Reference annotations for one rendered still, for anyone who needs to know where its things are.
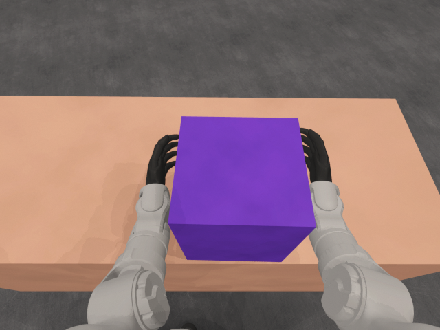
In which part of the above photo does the robot left hand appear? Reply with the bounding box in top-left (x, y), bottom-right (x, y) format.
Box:
top-left (146, 134), bottom-right (179, 185)

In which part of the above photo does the robot right upper arm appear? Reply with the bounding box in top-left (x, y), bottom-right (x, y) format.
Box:
top-left (321, 263), bottom-right (440, 330)

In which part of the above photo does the pedestal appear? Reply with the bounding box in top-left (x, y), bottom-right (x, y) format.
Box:
top-left (0, 96), bottom-right (440, 292)

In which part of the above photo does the carton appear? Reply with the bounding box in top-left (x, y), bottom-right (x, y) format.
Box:
top-left (168, 116), bottom-right (316, 262)

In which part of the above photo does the robot right hand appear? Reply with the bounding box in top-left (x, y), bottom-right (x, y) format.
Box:
top-left (300, 128), bottom-right (332, 183)

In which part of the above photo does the robot left upper arm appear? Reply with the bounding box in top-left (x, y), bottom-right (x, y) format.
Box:
top-left (66, 269), bottom-right (170, 330)

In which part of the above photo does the left robot forearm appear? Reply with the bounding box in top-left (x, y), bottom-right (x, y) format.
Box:
top-left (87, 184), bottom-right (171, 324)

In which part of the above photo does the right robot forearm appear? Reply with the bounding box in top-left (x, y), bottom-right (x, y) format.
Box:
top-left (309, 181), bottom-right (414, 321)

